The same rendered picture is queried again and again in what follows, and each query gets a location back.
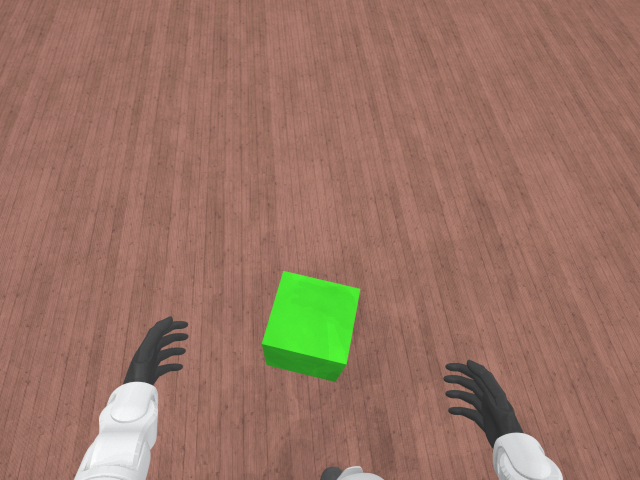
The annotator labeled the robot left hand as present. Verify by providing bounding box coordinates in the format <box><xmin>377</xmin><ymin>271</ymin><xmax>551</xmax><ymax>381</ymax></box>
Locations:
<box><xmin>123</xmin><ymin>316</ymin><xmax>188</xmax><ymax>385</ymax></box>

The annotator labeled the right robot forearm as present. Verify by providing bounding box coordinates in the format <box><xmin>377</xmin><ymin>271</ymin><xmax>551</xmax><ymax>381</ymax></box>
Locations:
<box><xmin>493</xmin><ymin>433</ymin><xmax>563</xmax><ymax>480</ymax></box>

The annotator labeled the robot right hand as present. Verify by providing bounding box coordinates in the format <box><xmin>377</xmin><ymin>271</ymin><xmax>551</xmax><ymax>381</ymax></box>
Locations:
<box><xmin>443</xmin><ymin>360</ymin><xmax>524</xmax><ymax>448</ymax></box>

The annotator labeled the carton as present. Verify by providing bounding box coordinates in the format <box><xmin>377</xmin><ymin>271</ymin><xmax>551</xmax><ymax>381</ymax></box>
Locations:
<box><xmin>262</xmin><ymin>271</ymin><xmax>360</xmax><ymax>382</ymax></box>

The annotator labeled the left robot forearm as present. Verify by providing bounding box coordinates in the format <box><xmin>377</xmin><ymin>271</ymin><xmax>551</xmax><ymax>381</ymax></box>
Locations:
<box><xmin>74</xmin><ymin>382</ymin><xmax>158</xmax><ymax>480</ymax></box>

